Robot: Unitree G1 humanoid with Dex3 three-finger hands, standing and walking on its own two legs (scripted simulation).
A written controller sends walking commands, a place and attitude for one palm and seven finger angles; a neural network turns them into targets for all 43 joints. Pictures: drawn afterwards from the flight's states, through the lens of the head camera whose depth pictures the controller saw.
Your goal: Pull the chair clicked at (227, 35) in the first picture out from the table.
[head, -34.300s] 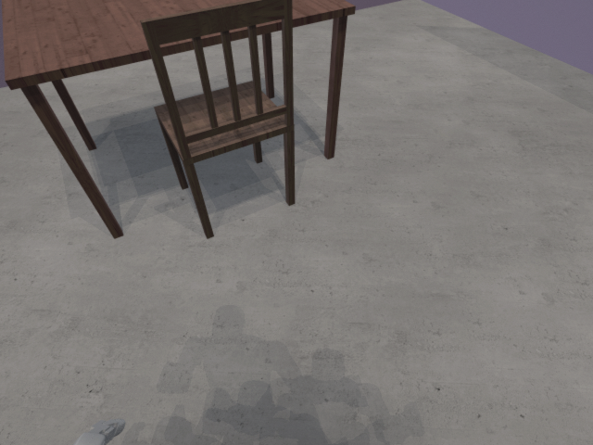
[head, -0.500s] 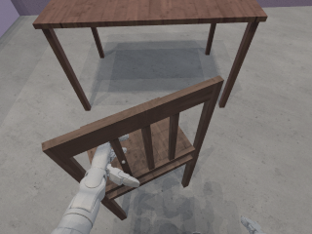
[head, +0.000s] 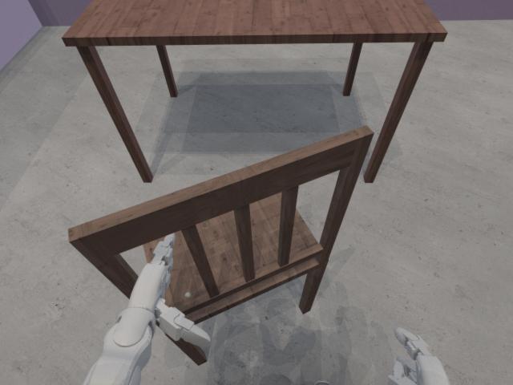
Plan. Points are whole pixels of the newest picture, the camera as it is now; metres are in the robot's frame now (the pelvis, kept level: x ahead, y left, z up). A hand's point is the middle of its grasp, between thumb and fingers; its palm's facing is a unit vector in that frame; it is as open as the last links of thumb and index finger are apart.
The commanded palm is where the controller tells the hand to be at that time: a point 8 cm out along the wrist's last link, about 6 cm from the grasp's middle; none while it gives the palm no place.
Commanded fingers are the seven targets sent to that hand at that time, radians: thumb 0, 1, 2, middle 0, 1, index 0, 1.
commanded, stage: draw the fingers out of the gap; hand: left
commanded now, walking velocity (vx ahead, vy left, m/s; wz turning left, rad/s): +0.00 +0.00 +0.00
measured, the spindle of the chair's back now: (245, 247) +0.37 +0.03 -0.06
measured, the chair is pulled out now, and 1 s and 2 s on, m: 0.54 0.54 0.54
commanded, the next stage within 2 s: draw the hand back to the body in 0.56 s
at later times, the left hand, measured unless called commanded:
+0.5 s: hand (174, 351) +0.19 +0.13 -0.03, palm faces -0.10 -0.98 -0.17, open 17.5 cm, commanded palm +0.17 +0.18 +0.00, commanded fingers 0.00 -0.55 0.20 0.00 0.00 0.00 0.00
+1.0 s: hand (145, 366) +0.16 +0.14 +0.04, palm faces +0.00 -1.00 -0.06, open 17.5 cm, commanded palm +0.13 +0.21 +0.06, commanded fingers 0.00 -0.55 0.20 0.00 0.00 0.00 0.00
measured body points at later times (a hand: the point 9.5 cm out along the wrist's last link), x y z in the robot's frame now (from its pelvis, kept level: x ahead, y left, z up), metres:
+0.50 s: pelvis -0.02 +0.01 -0.01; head +0.02 -0.01 +0.44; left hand +0.19 +0.18 -0.01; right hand +0.16 -0.23 -0.09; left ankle -0.05 +0.15 -0.70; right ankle +0.02 -0.14 -0.70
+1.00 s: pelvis -0.03 +0.01 -0.04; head +0.02 +0.00 +0.41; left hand +0.15 +0.20 +0.05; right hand +0.17 -0.21 -0.12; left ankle -0.05 +0.15 -0.70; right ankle +0.02 -0.14 -0.70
